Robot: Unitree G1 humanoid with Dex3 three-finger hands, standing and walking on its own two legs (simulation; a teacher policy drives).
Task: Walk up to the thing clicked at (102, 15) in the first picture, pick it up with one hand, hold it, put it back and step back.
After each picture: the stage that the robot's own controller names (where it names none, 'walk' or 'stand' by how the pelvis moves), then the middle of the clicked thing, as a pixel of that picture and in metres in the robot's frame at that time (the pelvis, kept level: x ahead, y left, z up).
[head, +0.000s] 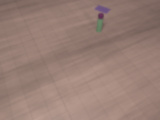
stand; (99, 23) +1.61 -0.26 -0.66
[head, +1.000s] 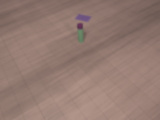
walk; (80, 33) +1.49 +0.11 -0.64
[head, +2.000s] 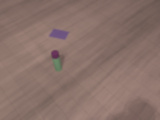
walk; (56, 61) +0.95 +0.29 -0.65
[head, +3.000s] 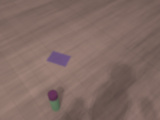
walk; (54, 101) +0.54 +0.22 -0.64
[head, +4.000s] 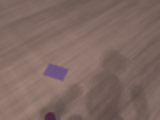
stand; out of the picture +0.39 +0.21 -0.65
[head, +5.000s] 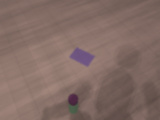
stand; (73, 104) +0.46 +0.05 -0.63
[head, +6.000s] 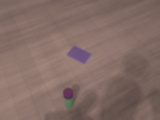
stand; (68, 99) +0.51 +0.09 -0.63
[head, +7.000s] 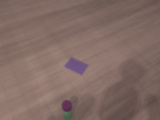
stand; (67, 111) +0.49 +0.09 -0.66
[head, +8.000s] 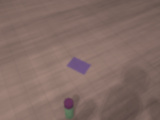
stand; (69, 109) +0.51 +0.08 -0.66
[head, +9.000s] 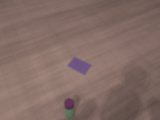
stand; (69, 109) +0.51 +0.08 -0.66
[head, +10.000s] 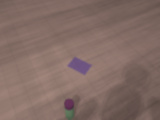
go down; (69, 109) +0.50 +0.08 -0.66
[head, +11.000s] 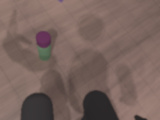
go down; (44, 47) +0.57 +0.12 -0.36
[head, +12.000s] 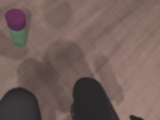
approach; (17, 31) +0.57 +0.16 -0.29
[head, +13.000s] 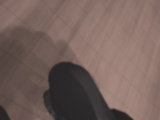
close in; out of the picture +0.56 +0.23 -0.19
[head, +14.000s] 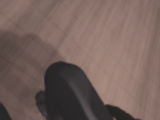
close; out of the picture +0.56 +0.24 -0.20
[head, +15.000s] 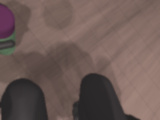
lift; (2, 35) +0.45 +0.23 -0.11
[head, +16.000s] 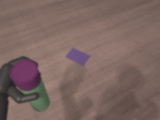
hold; (34, 90) +0.31 +0.16 +0.02
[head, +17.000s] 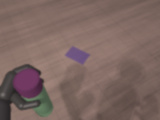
hold; (37, 96) +0.30 +0.16 -0.01
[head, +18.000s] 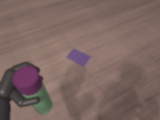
hold; (36, 94) +0.30 +0.16 -0.01
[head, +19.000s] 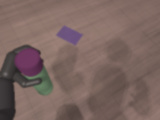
crouch; (38, 76) +0.37 +0.14 -0.04
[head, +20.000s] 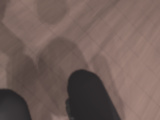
lower; out of the picture +0.57 +0.20 -0.07
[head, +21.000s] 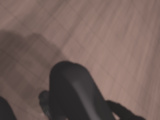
lower; out of the picture +0.51 +0.26 -0.20
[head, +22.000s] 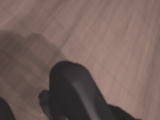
lower; out of the picture +0.51 +0.26 -0.20
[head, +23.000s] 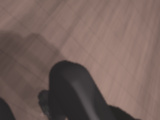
lower; out of the picture +0.51 +0.26 -0.20
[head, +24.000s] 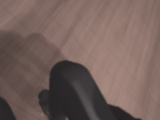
lower; out of the picture +0.51 +0.25 -0.20
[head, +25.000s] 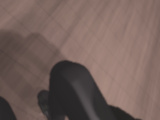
open; out of the picture +0.51 +0.25 -0.20
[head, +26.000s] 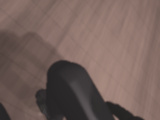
withdraw; out of the picture +0.51 +0.25 -0.20
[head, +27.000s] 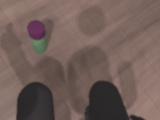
walk; (38, 39) +0.54 +0.17 -0.30
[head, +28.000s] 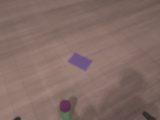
stand; (65, 111) +0.47 +0.09 -0.59
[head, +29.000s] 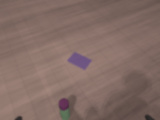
stand; (64, 110) +0.49 +0.11 -0.60
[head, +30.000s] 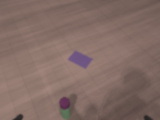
stand; (65, 109) +0.48 +0.10 -0.60
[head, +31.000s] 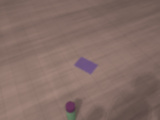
stand; (70, 112) +0.49 +0.09 -0.66
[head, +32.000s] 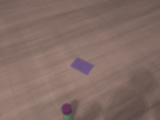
stand; (67, 114) +0.47 +0.11 -0.66
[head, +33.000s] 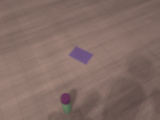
walk; (66, 103) +0.49 +0.11 -0.65
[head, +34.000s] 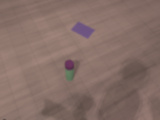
walk; (69, 71) +0.68 +0.08 -0.63
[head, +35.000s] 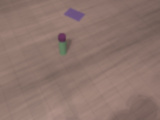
walk; (62, 45) +0.98 +0.16 -0.63
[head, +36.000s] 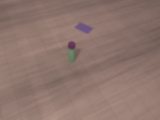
stand; (71, 52) +1.09 +0.09 -0.65
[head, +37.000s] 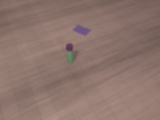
stand; (69, 54) +1.12 +0.11 -0.66
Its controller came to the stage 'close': yes
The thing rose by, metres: 0.62
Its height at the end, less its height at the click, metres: +0.00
